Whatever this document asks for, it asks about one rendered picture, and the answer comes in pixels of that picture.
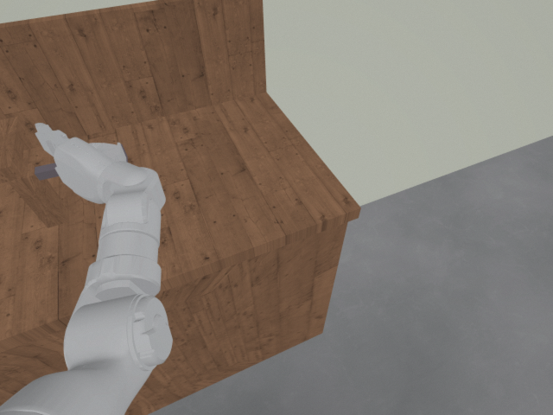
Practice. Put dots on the counter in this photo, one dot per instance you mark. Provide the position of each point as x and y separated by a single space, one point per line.
253 223

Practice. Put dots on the robot left forearm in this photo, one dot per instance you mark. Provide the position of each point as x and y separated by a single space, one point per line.
129 239

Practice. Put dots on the robot left upper arm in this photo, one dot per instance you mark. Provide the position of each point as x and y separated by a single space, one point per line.
111 349

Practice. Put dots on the robot left hand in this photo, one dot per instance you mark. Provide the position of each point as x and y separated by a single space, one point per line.
79 164

